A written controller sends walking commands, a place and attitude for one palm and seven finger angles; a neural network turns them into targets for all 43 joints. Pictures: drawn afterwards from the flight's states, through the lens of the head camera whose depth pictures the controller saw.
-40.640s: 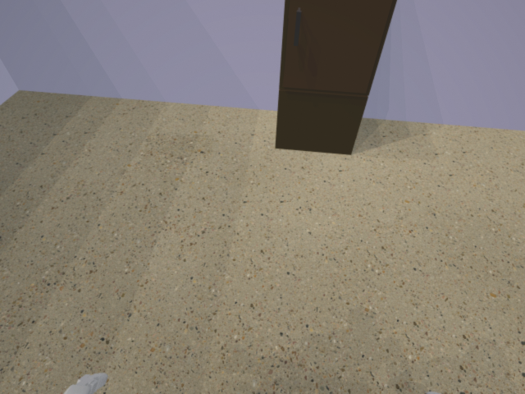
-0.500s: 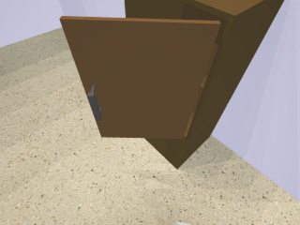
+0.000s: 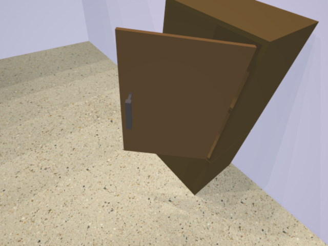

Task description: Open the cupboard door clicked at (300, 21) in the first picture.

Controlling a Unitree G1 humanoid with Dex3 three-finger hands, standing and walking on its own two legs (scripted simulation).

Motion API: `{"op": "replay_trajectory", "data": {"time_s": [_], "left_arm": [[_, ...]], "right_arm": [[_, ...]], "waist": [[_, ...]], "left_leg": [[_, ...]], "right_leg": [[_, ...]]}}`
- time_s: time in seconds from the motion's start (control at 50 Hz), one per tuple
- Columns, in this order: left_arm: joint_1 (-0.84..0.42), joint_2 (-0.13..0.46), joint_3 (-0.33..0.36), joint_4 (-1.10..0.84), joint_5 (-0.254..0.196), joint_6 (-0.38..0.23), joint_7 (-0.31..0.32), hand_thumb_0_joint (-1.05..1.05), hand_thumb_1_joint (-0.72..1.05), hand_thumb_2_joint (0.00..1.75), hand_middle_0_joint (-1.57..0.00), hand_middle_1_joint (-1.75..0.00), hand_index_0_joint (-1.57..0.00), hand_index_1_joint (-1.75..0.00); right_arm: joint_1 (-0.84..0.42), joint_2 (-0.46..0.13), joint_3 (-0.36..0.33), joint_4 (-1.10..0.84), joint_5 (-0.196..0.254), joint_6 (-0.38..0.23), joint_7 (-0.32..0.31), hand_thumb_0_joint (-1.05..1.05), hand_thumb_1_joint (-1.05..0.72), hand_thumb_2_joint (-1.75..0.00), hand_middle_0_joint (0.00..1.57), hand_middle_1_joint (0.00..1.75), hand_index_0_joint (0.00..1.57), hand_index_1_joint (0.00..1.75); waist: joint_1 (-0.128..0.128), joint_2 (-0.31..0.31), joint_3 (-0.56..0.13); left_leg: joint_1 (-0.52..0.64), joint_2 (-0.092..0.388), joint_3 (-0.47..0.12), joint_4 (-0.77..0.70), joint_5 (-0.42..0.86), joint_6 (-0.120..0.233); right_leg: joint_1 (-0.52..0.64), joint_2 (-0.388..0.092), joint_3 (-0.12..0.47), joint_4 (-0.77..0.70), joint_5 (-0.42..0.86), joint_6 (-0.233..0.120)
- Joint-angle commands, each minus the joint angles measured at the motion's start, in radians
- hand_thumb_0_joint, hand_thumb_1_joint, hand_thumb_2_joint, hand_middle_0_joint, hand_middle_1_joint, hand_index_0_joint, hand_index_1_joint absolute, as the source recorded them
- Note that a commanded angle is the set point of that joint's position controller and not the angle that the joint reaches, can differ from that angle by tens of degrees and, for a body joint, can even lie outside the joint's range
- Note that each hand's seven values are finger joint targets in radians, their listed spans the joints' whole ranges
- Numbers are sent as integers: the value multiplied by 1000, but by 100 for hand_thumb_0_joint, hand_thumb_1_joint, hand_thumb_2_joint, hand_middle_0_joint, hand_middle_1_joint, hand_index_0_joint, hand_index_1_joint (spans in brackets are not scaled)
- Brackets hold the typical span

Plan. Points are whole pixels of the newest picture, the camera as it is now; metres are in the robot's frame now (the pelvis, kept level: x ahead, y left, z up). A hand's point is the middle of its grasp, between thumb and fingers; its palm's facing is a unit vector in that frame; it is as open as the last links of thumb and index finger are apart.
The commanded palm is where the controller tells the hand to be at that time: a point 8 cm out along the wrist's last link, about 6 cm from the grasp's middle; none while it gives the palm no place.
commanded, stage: come to a stop and stand still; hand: left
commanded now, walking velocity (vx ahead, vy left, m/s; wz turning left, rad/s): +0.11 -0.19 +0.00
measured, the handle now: (129, 111) +0.59 +0.17 -0.05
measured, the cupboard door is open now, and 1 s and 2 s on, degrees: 46 46 46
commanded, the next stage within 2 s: look again from close up in 0.76 s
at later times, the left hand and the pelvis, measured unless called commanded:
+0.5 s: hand out of the picture +0.03 +0.12 -0.18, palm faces +0.03 -0.98 -0.21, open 7.2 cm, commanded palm none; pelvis -0.01 -0.06 -0.01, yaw +0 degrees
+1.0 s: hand out of the picture -0.03 +0.10 -0.19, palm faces +0.05 -0.98 -0.17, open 7.4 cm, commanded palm none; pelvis -0.02 -0.06 -0.01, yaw +1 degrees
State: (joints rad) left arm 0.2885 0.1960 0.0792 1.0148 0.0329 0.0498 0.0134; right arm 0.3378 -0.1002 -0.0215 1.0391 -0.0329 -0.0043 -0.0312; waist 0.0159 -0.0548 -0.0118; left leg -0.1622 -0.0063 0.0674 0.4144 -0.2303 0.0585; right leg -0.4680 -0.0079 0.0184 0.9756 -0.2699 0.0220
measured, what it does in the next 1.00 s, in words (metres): steps on the spot: right foot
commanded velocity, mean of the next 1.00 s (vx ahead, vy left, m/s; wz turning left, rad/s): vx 0.01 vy -0.02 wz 0.00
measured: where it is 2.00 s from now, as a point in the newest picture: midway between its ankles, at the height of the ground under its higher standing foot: outside the picture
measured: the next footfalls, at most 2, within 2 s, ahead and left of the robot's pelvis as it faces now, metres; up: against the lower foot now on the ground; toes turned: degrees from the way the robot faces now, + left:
right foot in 0.38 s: +0.03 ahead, -0.17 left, +0.00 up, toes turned -4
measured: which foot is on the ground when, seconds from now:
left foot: down 0.00-1.00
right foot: up 0.00-0.36, down 0.38-1.00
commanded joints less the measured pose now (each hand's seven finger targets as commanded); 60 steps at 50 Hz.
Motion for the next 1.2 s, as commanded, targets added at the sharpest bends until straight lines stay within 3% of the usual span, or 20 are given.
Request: {"op": "replay_trajectory", "data": {"time_s": [0.0, 0.06, 0.14, 0.24, 0.3, 0.32, 0.34, 0.38, 0.4, 0.42, 0.44, 0.54, 0.62, 0.82, 0.84, 0.86, 0.9, 0.96, 1.06, 1.18], "left_arm": [[-3, 34, -6, -39, -1, -32, -9, 0, 90, 90, -20, -30, -20, -30], [-19, 39, -7, -44, -2, -23, -10, 0, 90, 90, -20, -30, -20, -30], [-41, 16, -18, -44, -3, -15, -14, 0, 90, 90, -20, -30, -20, -30], [-31, -21, -35, -27, -13, -21, -8, 0, 90, 90, -20, -30, -20, -30], [57, -29, -33, 21, -15, -33, 2, 0, 90, 90, -20, -30, -20, -30], [75, -14, -33, 37, -16, -40, 9, 0, 90, 90, -20, -30, -20, -30], [87, 22, -31, 48, -18, -49, 18, 0, 90, 90, -20, -30, -20, -30], [75, 84, -31, 51, -19, -57, 21, 0, 90, 90, -20, -30, -20, -30], [35, 85, -34, 45, -19, -57, 19, 0, 90, 90, -20, -30, -20, -30], [19, 72, -35, 43, -21, -64, 21, 0, 90, 90, -20, -30, -20, -30], [6, 48, -42, 46, -21, -63, 22, 0, 90, 90, -20, -30, -20, -30], [25, 22, -52, 55, -27, -64, 20, 0, 90, 90, -20, -30, -20, -30], [50, 30, -51, 70, -27, -64, 19, 0, 90, 90, -20, -30, -20, -30], [84, 11, -56, 85, -21, -70, 21, 0, 90, 90, -20, -30, -20, -30], [57, 217, -65, 0, -1, -88, 28, 0, 90, 90, -20, -30, -20, -30], [89, 122, -40, 1, -11, -92, 33, 0, 90, 90, -20, -30, -20, -30], [70, 121, -43, -7, -9, -95, 28, 0, 90, 90, -20, -30, -20, -30], [53, 114, -38, -24, -8, -86, 25, 0, 90, 90, -20, -30, -20, -30], [48, 136, -37, -40, -11, -83, 22, 0, 90, 90, -20, -30, -20, -30], [4, 191, -33, -61, -13, -78, 16, 0, 90, 90, -20, -30, -20, -30]], "right_arm": [[107, -152, -35, -19, 7, -32, -23, 0, -90, -90, 20, 30, 20, 30], [162, -152, -35, 9, 5, -33, -34, 0, -90, -90, 20, 30, 20, 30], [170, -154, -36, 32, 2, -29, -35, 0, -90, -90, 20, 30, 20, 30], [119, -156, -37, 51, 0, -14, -24, 0, -90, -90, 20, 30, 20, 30], [103, -150, -39, 67, 7, -6, -19, 0, -90, -90, 20, 30, 20, 30], [108, -126, -35, 76, 13, -6, -15, 0, -90, -90, 20, 30, 20, 30], [111, -87, -24, 78, 18, -7, -10, 0, -90, -90, 20, 30, 20, 30], [108, -31, -6, 64, 16, 1, -4, 0, -90, -90, 20, 30, 20, 30], [123, -36, -9, 78, 10, 5, 0, 0, -90, -90, 20, 30, 20, 30], [121, -36, -8, 90, 5, 15, 1, 0, -90, -90, 20, 30, 20, 30], [132, -43, -10, 94, 6, 18, 0, 0, -90, -90, 20, 30, 20, 30], [122, -61, -4, 116, 13, 6, -3, 0, -90, -90, 20, 30, 20, 30], [74, -75, -3, 103, 16, 4, -6, 0, -90, -90, 20, 30, 20, 30], [15, -93, -7, 88, 20, 1, -9, 0, -90, -90, 20, 30, 20, 30], [-64, -232, -12, -38, 5, -11, 8, 0, -90, -90, 20, 30, 20, 30], [-70, -193, -31, -57, 5, -31, 2, 0, -90, -90, 20, 30, 20, 30], [-32, -174, -32, -42, 9, -36, -8, 0, -90, -90, 20, 30, 20, 30], [-23, -176, -34, -57, 10, -25, -1, 0, -90, -90, 20, 30, 20, 30], [-56, -218, -34, -75, 14, -30, 3, 0, -90, -90, 20, 30, 20, 30], [-113, -283, -35, -94, 14, -34, 8, 0, -90, -90, 20, 30, 20, 30]], "waist": [[-50, 130, 93], [-67, 138, 80], [-72, 170, 76], [-57, 222, 69], [-13, 177, 29], [-5, 131, 25], [-1, 74, 27], [-18, -83, 85], [-36, -49, 87], [-34, -152, 116], [-45, -167, 139], [-35, 30, 155], [-23, 76, 120], [-22, 42, 85], [-46, 65, 184], [-13, 87, 31], [-32, 58, -63], [-40, -27, 14], [-21, 53, 83], [-8, 94, 56]], "left_leg": [[102, 262, -264, -260, -90, 51], [157, 312, -281, -233, 89, 79], [120, 311, -257, -220, 149, 107], [-42, 268, -230, -207, 25, 93], [-118, 216, -199, -129, -56, 42], [-152, 177, -162, -92, -68, 8], [-237, 135, -121, -26, -87, -26], [-214, 61, -16, 77, -149, -68], [-133, 61, -18, 94, -102, -66], [-118, 69, -22, 114, -72, -67], [-102, 74, -26, 110, -38, -67], [-58, 104, -50, 1, 106, -75], [-50, 109, -50, -30, 110, -76], [6, 115, -53, -48, 122, -72], [-74, 76, -102, -3, 139, -61], [-56, 92, -72, 64, 67, -56], [-39, 77, -75, 105, 88, -49], [-82, 74, -63, 102, 34, -37], [-114, 99, -97, 38, 110, -26], [-129, 115, -127, -15, 104, -18]], "right_leg": [[-199, -23, 26, 69, 18, 13], [-199, -42, 32, 20, -19, 18], [-116, -61, -7, -102, -67, 18], [114, -40, -64, -324, -115, 2], [305, -15, -92, -536, 34, 0], [369, -36, -65, -606, 79, -1], [451, -114, 31, -647, 60, -24], [303, -275, 167, -746, -69, -110], [206, -264, 153, -759, -169, -120], [165, -213, 151, -784, -168, -113], [150, -194, 124, -777, -131, -110], [181, -115, 35, -695, 30, -69], [245, -106, 27, -674, 103, -55], [253, -103, 20, -679, 142, -45], [203, -82, -13, -633, 145, -53], [236, -127, 50, -600, 92, -63], [264, -146, 60, -614, 101, -85], [203, -137, 55, -634, -19, -87], [210, -101, 14, -576, 75, -71], [265, -96, 0, -565, 90, -54]]}}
